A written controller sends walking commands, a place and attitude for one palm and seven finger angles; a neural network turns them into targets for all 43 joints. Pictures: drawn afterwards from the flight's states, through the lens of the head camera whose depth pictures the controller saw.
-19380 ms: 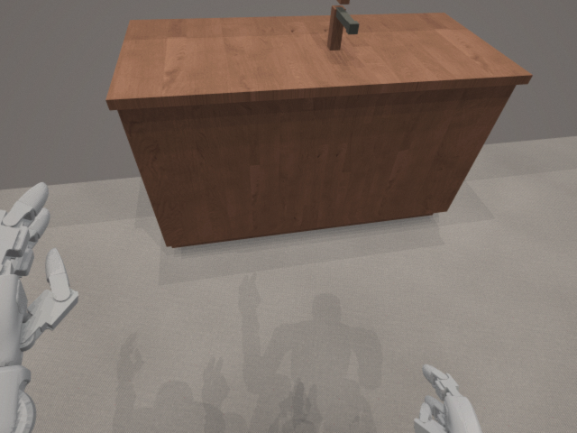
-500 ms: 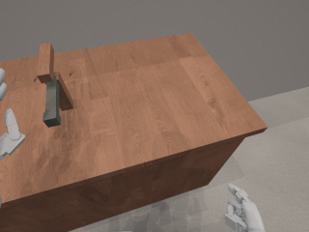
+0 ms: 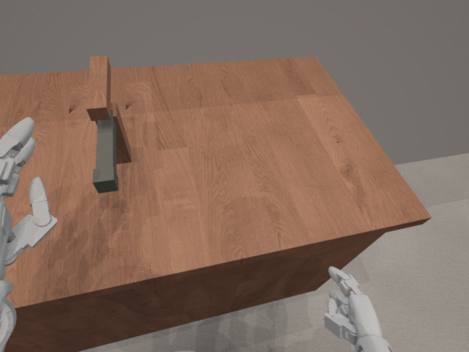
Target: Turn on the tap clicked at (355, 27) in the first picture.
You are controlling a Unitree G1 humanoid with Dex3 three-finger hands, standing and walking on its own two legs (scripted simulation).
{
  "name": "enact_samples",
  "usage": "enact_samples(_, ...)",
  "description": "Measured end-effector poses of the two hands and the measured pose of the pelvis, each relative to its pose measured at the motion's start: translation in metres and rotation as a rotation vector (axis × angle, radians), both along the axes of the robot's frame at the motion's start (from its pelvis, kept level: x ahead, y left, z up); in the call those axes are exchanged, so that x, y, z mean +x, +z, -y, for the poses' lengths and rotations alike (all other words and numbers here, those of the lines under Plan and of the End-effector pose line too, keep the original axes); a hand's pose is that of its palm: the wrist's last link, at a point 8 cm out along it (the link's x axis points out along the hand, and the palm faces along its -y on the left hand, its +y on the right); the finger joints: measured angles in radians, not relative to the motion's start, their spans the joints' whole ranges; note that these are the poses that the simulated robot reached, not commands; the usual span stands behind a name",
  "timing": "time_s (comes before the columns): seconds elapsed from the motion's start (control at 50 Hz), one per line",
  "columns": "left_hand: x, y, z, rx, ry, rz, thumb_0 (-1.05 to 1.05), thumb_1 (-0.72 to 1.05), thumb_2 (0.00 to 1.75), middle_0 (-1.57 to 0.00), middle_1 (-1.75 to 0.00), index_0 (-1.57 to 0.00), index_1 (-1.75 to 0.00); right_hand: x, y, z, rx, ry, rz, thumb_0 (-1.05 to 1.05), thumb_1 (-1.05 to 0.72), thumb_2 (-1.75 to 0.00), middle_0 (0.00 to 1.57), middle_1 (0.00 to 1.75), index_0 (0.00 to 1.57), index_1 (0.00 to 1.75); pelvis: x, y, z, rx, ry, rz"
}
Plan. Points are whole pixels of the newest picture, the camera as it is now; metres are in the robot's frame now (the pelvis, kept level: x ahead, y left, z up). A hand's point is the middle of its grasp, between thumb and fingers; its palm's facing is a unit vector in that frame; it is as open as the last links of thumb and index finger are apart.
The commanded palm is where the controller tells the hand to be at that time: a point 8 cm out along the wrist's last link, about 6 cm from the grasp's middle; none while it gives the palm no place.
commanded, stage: come to a stop and stand still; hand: left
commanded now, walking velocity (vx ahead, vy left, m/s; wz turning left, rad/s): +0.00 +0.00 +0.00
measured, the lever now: (106, 180) +0.32 +0.23 +0.11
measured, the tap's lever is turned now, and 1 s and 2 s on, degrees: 0 0 0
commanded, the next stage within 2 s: look again from close up in 0.08 s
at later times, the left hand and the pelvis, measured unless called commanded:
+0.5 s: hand (53, 238) +0.21 +0.24 +0.16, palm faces +0.35 -0.85 -0.39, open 7.4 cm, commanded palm +0.15 +0.27 +0.18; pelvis -0.01 -0.01 +0.00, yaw +1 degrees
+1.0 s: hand (111, 236) +0.21 +0.17 +0.16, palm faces +0.29 -0.85 -0.44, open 7.4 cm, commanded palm +0.15 +0.21 +0.18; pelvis -0.01 -0.06 +0.00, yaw -1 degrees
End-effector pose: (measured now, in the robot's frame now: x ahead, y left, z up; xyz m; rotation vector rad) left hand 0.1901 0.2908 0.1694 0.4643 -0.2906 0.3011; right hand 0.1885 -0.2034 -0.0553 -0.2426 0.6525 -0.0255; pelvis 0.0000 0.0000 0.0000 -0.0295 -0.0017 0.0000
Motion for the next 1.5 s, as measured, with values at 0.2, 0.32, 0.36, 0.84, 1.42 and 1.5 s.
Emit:
enact_samples(0.2,-0.013,0.006,0.001,0.012,0.01,0.008,0.02,0.89,0.89,-0.21,-0.3,-0.21,-0.3,-0.009,0.0,0.008,-0.016,-0.01,-0.02,0.01,-0.9,-0.9,0.2,0.3,0.2,0.3,-0.003,0.001,0.003,-0.005,0.011,0.005)
enact_samples(0.32,-0.018,0.002,0.002,-0.009,0.03,-0.009,0.02,0.89,0.89,-0.21,-0.3,-0.21,-0.3,-0.022,-0.004,0.015,-0.018,-0.031,-0.045,0.01,-0.9,-0.9,0.2,0.3,0.2,0.3,-0.006,0.002,0.005,-0.006,0.011,0.006)
enact_samples(0.36,-0.018,0.0,0.004,-0.013,0.031,-0.017,0.02,0.89,0.89,-0.21,-0.3,-0.21,-0.3,-0.026,-0.005,0.018,-0.018,-0.039,-0.05,0.01,-0.9,-0.9,0.2,0.3,0.2,0.3,-0.008,0.002,0.007,-0.005,0.011,0.007)
enact_samples(0.84,-0.015,0.007,0.045,0.003,-0.005,-0.015,0.02,0.89,0.89,-0.2,-0.3,-0.21,-0.3,-0.036,-0.01,0.043,0.047,-0.057,-0.024,0.01,-0.9,-0.9,0.2,0.3,0.2,0.3,-0.017,0.001,0.038,0.005,-0.013,0.008)
enact_samples(1.42,-0.003,0.008,0.098,0.052,-0.053,-0.072,0.02,0.89,0.89,-0.21,-0.3,-0.22,-0.3,-0.042,-0.019,0.128,-0.035,-0.163,-0.079,0.01,-0.9,-0.9,0.2,0.3,0.2,0.3,-0.006,-0.006,0.087,0.008,-0.016,-0.025)
enact_samples(1.5,-0.003,0.008,0.093,0.046,-0.033,-0.076,0.02,0.89,0.89,-0.21,-0.3,-0.22,-0.3,-0.038,-0.021,0.118,-0.015,-0.149,-0.081,0.01,-0.9,-0.9,0.2,0.3,0.2,0.3,-0.005,-0.005,0.084,0.007,-0.012,-0.019)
